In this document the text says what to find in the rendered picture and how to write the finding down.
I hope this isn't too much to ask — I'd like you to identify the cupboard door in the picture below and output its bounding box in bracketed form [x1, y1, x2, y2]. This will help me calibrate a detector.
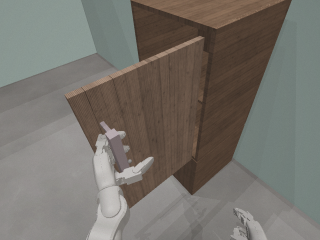
[65, 36, 205, 209]

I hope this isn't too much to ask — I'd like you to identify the robot right hand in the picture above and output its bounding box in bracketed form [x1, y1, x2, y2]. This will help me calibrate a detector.
[230, 208, 268, 240]

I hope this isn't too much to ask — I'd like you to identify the handle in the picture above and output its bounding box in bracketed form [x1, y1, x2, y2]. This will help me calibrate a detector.
[100, 121, 130, 173]

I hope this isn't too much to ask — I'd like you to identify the robot left hand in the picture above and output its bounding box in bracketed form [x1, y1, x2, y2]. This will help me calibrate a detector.
[92, 131, 154, 192]

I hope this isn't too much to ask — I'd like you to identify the robot left forearm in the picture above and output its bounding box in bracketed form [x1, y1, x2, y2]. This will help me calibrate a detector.
[85, 186, 130, 240]

